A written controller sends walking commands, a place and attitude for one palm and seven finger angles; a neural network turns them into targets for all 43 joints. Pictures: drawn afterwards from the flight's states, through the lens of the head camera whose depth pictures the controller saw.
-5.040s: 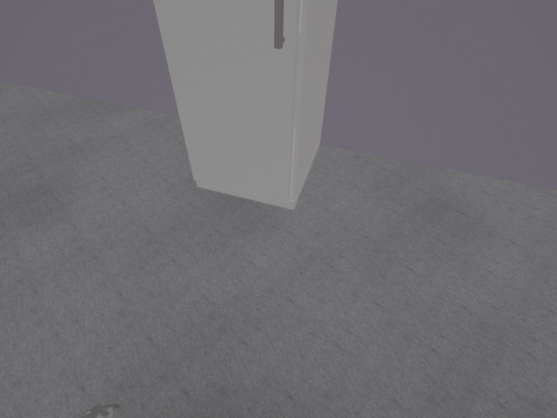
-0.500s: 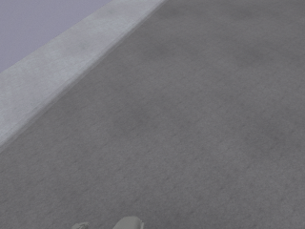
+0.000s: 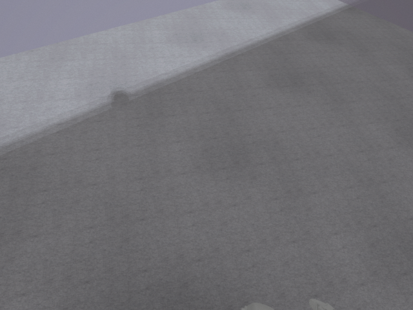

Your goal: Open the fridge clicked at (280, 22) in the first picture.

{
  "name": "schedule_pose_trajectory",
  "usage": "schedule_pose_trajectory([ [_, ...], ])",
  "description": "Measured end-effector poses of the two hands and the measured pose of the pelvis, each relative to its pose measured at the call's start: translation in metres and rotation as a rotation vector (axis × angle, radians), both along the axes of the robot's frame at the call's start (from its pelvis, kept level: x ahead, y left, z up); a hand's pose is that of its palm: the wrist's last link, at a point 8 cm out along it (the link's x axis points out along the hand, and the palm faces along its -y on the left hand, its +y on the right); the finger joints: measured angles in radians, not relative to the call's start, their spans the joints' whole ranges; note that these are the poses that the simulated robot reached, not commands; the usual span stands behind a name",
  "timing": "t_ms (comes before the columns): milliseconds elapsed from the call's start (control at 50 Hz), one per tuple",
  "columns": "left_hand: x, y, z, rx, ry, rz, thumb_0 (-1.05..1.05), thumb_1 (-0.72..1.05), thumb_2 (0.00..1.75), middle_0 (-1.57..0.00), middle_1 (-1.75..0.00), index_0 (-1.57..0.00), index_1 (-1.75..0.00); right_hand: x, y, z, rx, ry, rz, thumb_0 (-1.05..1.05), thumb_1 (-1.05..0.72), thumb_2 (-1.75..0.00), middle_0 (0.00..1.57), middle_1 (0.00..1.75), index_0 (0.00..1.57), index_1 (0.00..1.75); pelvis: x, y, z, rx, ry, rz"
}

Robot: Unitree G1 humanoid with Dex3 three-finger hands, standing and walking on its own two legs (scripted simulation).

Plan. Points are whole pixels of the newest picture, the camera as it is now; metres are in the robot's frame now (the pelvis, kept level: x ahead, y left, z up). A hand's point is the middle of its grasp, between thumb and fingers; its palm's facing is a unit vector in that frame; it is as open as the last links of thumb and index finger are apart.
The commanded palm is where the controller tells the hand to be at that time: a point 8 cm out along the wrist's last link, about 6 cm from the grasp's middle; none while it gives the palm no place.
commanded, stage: walk to a spot facing it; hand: right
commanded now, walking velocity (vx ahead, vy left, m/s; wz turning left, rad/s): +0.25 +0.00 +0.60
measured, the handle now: out of the picture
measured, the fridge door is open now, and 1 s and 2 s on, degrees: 0 0 0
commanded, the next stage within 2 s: turn to face it in 0.84 s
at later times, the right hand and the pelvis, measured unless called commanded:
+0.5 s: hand out of the picture +0.13 -0.26 -0.18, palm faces -0.17 +0.97 -0.18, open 7.4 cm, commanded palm none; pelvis +0.10 -0.06 +0.00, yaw +17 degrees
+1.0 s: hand (238, 203) +0.41 -0.06 -0.16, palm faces -0.57 +0.79 -0.25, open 7.4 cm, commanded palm none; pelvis +0.18 +0.01 -0.02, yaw +34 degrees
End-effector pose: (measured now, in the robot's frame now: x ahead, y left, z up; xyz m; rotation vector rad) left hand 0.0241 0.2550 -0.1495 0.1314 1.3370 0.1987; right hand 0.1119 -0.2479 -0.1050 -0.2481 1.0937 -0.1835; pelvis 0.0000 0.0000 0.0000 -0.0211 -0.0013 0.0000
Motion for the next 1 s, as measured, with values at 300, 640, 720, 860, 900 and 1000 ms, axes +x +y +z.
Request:
schedule_pose_trajectory([
  [300, 0.09, -0.007, 0.038, 0.064, -0.207, 0.008, 0.01, 0.9, 0.9, -0.2, -0.29, -0.2, -0.3, -0.033, -0.01, -0.021, 0.083, 0.191, 0.012, 0.01, -0.9, -0.9, 0.21, 0.3, 0.21, 0.3, 0.042, -0.02, 0.008, 0.023, 0.018, 0.14],
  [640, 0.067, -0.074, 0.048, 0.11, -0.113, 0.289, 0.0, 0.92, 0.9, -0.2, -0.29, -0.21, -0.3, 0.132, -0.051, -0.034, 0.066, 0.225, 0.256, 0.01, -0.91, -0.9, 0.2, 0.3, 0.2, 0.3, 0.128, -0.059, 0.011, 0.07, 0.009, 0.384],
  [720, 0.031, -0.083, 0.038, 0.085, -0.002, 0.393, 0.0, 0.92, 0.9, -0.2, -0.29, -0.21, -0.3, 0.188, -0.024, -0.032, 0.059, 0.179, 0.343, 0.01, -0.91, -0.9, 0.2, 0.3, 0.2, 0.3, 0.143, -0.053, 0.008, 0.059, 0.015, 0.436],
  [860, -0.015, -0.096, 0.015, -0.002, 0.142, 0.568, 0.01, 0.91, 0.9, -0.2, -0.29, -0.2, -0.3, 0.275, 0.062, -0.031, 0.054, 0.106, 0.54, 0.01, -0.91, -0.9, 0.2, 0.3, 0.2, 0.3, 0.167, -0.027, -0.005, 0.029, 0.028, 0.533],
  [900, -0.022, -0.094, 0.004, -0.032, 0.168, 0.613, 0.01, 0.91, 0.9, -0.2, -0.29, -0.2, -0.3, 0.296, 0.092, -0.032, 0.051, 0.066, 0.598, 0.01, -0.91, -0.9, 0.2, 0.3, 0.2, 0.3, 0.173, -0.014, -0.012, 0.023, 0.031, 0.56],
  [1000, -0.01, -0.071, -0.009, -0.059, 0.16, 0.664, 0.01, 0.91, 0.9, -0.2, -0.29, -0.2, -0.3, 0.322, 0.139, -0.025, 0.045, -0.02, 0.659, 0.01, -0.91, -0.9, 0.2, 0.3, 0.2, 0.3, 0.184, 0.01, -0.016, 0.017, 0.013, 0.599],
])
